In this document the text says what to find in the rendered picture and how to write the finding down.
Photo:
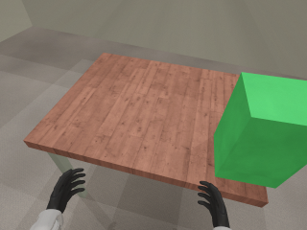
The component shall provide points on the left robot hand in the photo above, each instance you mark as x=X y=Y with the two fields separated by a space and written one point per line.
x=63 y=190

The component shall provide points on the left robot forearm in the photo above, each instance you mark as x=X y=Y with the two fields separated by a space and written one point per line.
x=50 y=219

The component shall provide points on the right robot hand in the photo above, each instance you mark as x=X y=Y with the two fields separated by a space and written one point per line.
x=216 y=207

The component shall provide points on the table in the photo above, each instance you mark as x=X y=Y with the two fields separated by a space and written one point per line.
x=144 y=117

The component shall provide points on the carton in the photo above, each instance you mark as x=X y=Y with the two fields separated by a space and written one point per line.
x=261 y=138

